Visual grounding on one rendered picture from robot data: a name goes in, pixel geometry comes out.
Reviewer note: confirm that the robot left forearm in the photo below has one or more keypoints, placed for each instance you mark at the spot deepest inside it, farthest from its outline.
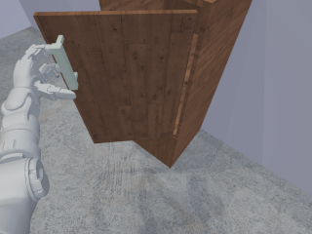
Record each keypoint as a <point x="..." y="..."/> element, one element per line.
<point x="20" y="128"/>

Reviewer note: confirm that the left robot hand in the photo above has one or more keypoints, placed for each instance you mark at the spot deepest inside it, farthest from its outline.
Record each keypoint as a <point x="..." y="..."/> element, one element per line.
<point x="27" y="75"/>

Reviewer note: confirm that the left robot upper arm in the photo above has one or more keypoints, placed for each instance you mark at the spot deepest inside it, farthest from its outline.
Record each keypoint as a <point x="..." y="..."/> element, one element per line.
<point x="23" y="183"/>

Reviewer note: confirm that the handle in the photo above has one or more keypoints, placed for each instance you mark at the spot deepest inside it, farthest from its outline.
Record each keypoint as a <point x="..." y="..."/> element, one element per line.
<point x="64" y="65"/>

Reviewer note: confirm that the cupboard door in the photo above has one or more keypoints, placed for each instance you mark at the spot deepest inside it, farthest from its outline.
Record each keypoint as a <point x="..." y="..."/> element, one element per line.
<point x="131" y="68"/>

